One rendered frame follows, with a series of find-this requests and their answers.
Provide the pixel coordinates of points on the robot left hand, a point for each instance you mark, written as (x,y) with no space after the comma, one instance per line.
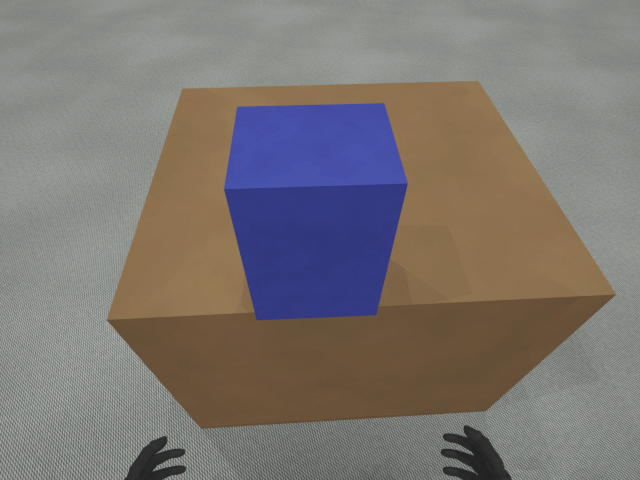
(147,460)

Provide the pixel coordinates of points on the pedestal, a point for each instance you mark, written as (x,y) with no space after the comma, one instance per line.
(486,276)

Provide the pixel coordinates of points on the robot right hand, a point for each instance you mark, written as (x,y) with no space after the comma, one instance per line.
(485,461)

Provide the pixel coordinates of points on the carton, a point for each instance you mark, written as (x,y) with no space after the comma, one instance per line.
(315,194)

